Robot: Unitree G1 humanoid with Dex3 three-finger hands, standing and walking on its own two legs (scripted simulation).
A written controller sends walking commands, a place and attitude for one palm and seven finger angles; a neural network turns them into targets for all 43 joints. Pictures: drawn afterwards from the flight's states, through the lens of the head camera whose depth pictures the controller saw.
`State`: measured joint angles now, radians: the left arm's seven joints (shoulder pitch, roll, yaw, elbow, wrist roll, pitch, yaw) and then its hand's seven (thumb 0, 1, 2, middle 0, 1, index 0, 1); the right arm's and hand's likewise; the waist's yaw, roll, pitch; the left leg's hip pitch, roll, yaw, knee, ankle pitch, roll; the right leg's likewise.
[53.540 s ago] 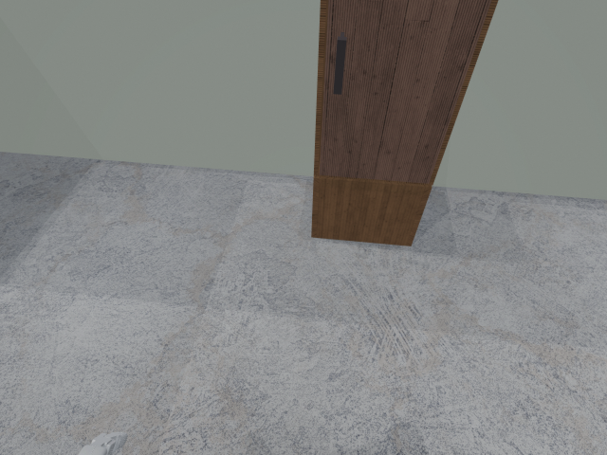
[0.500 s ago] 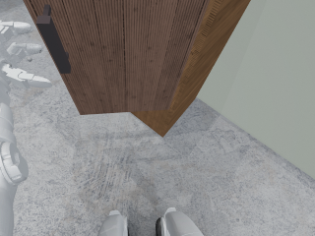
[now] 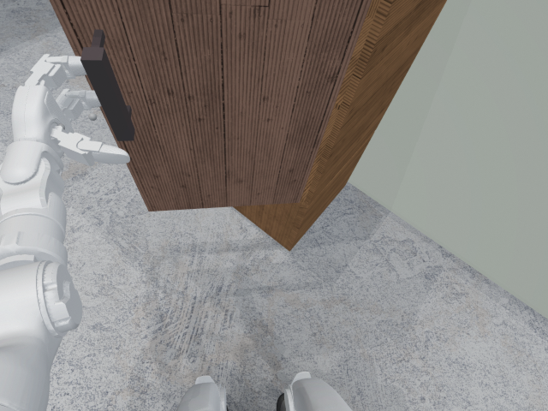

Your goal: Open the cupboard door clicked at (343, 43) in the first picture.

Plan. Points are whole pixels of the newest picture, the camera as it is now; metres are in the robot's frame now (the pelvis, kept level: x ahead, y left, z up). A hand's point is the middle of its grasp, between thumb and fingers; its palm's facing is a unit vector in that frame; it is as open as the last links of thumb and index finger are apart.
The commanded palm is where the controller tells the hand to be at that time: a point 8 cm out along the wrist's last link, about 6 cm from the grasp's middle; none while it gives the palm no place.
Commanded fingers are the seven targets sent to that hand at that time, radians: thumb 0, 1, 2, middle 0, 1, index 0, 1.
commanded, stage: slide the fingers in behind the handle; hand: left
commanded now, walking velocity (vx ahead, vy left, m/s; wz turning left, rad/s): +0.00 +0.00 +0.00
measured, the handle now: (113, 89) +0.56 +0.20 +0.09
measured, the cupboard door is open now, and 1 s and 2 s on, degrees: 46 46 46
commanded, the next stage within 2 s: close the thumb around the handle in 0.96 s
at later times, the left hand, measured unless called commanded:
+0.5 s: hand (121, 114) +0.51 +0.18 +0.09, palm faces +0.04 -1.00 +0.00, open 14.0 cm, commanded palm +0.49 +0.22 +0.09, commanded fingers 0.00 -0.50 0.30 -0.30 -1.20 -0.30 -1.20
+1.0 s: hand (130, 114) +0.52 +0.17 +0.09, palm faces +0.04 -1.00 -0.01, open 13.9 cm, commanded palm +0.49 +0.22 +0.09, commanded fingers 0.00 -0.50 0.30 -0.30 -1.20 -0.30 -1.20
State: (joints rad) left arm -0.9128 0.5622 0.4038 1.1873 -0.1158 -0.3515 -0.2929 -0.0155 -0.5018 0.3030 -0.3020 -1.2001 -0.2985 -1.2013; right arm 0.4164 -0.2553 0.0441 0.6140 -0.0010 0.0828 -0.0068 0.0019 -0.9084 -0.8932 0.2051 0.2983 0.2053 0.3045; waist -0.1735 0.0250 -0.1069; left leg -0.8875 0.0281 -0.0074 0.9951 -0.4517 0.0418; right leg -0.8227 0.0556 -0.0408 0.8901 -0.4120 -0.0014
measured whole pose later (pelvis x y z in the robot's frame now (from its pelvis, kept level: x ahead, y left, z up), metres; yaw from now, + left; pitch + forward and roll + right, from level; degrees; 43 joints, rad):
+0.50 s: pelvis +0.00 -0.01 +0.00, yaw +0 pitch +20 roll -4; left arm -0.95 0.51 0.37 1.19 -0.09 -0.36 -0.20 -0.02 -0.50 0.30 -0.30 -1.20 -0.30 -1.21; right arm 0.44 -0.26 0.03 0.63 -0.01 0.07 0.00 0.00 -0.91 -0.89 0.20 0.30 0.20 0.30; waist -0.18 0.03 -0.10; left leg -0.90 0.03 -0.01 1.00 -0.45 0.03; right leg -0.84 0.05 -0.04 0.91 -0.42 -0.01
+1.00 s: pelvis +0.00 -0.01 +0.00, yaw +1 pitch +20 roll -3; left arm -0.97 0.50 0.36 1.22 -0.08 -0.37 -0.18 -0.02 -0.50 0.30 -0.30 -1.20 -0.31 -1.21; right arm 0.42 -0.26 0.03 0.63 -0.01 0.05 0.00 0.00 -0.91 -0.89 0.20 0.30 0.20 0.30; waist -0.19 0.03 -0.10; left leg -0.92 0.03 -0.01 1.01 -0.44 0.03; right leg -0.86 0.05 -0.05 0.92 -0.42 -0.02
